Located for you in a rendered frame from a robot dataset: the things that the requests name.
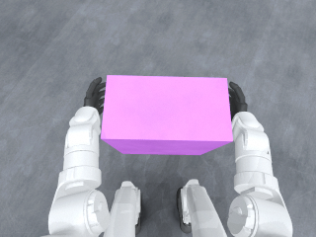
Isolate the right robot upper arm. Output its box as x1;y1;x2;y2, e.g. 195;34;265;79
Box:
227;195;292;237

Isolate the left robot hand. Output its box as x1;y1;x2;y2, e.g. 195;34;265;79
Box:
83;77;107;116

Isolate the carton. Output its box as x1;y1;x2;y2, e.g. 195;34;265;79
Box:
101;75;233;155

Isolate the left robot upper arm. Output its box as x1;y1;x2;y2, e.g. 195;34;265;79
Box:
40;189;111;237

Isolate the right robot hand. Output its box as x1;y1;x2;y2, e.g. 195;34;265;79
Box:
228;81;248;122

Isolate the robot left shin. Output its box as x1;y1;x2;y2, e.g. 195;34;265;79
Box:
116;181;139;225

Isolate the right robot thigh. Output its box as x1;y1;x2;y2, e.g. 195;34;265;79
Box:
181;184;227;237

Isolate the robot left forearm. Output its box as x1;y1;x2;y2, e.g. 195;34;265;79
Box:
48;106;102;234

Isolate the robot right forearm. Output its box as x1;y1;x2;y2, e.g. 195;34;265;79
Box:
231;112;293;237

